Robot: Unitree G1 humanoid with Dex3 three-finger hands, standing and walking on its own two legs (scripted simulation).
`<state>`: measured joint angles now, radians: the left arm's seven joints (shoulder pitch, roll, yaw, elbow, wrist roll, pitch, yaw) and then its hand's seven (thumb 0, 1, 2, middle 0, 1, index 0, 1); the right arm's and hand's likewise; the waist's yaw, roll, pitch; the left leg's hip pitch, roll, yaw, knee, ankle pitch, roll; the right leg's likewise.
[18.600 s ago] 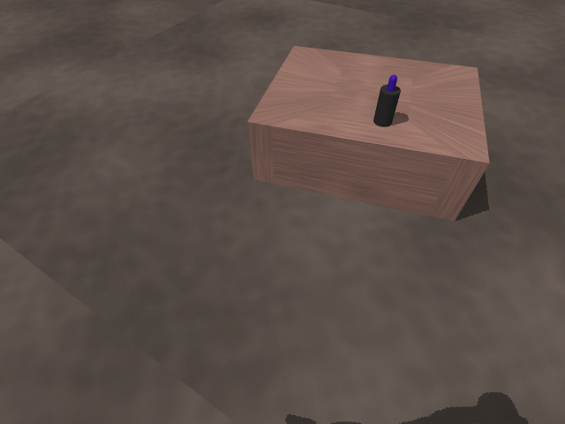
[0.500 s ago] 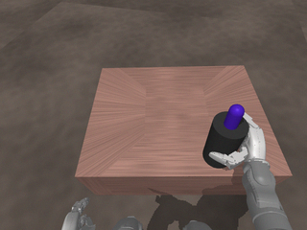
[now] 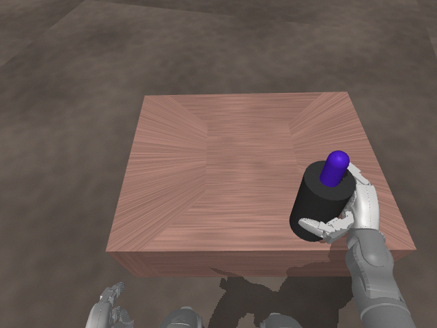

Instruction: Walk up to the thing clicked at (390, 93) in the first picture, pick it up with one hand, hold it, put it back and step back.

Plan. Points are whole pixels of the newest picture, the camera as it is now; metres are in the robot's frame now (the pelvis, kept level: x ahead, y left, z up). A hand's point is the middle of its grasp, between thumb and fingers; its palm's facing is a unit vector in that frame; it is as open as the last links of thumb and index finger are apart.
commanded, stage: hold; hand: right
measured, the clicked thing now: (322, 194) +0.32 -0.15 +0.06
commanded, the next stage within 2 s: crouch in 0.06 s
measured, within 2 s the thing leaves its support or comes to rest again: neither
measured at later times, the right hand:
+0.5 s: hand (312, 197) +0.35 -0.17 -0.02, palm faces +0.10 +1.00 -0.02, open 11.4 cm
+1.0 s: hand (294, 190) +0.45 -0.17 -0.15, palm faces +0.12 +0.99 -0.04, open 11.4 cm
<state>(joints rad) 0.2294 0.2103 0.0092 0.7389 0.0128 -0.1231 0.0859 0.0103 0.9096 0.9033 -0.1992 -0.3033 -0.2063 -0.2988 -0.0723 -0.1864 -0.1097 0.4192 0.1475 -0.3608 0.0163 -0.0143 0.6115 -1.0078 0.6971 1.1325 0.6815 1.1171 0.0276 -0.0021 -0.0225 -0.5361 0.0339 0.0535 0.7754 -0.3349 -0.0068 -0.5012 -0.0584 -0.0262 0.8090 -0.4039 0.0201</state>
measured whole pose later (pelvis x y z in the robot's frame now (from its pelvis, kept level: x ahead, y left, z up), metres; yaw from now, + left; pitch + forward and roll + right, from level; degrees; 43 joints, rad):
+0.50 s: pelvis -0.02 +0.00 -0.03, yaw +0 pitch +13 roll +0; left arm 0.20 0.22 0.01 0.74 0.04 -0.14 0.06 0.01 0.91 0.90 -0.20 -0.30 -0.21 -0.30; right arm -0.35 -0.22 -0.19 0.76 0.13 -0.49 0.05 -0.01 0.61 -1.01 0.70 1.13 0.68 1.12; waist 0.06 0.03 -0.06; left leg -0.82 0.04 0.05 0.97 -0.38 0.00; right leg -0.78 -0.05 -0.02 1.01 -0.45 0.02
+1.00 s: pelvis -0.04 +0.00 -0.15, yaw +1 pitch +30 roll +1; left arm 0.24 0.25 0.02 0.75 0.06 -0.08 0.00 0.01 0.89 0.92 -0.20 -0.30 -0.20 -0.30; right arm -0.72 -0.35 -0.37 1.01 0.08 -0.54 0.06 -0.01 0.61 -1.01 0.70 1.12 0.69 1.10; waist 0.15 -0.01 -0.15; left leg -1.49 0.05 0.03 1.49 -0.52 0.00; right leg -1.45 -0.06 0.00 1.54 -0.62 0.01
